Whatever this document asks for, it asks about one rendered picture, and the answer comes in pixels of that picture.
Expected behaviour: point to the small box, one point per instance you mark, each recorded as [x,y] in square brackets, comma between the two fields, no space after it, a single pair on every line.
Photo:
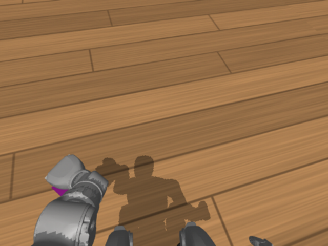
[59,191]

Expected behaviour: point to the left robot hand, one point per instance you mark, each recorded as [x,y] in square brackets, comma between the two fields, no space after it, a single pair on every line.
[61,173]

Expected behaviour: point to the right robot hand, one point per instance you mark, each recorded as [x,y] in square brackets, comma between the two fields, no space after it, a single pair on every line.
[255,241]

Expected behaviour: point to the left robot arm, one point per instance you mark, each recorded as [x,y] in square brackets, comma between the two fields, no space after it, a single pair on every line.
[70,220]

